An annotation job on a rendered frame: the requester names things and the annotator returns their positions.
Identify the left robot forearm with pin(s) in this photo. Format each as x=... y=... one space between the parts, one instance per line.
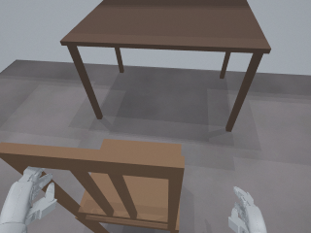
x=13 y=227

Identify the table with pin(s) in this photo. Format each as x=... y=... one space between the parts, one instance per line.
x=197 y=25

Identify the chair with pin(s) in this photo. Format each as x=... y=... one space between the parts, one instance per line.
x=132 y=183

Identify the robot left hand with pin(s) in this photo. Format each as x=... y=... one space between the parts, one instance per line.
x=23 y=192

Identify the robot right hand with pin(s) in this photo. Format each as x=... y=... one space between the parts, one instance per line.
x=251 y=220

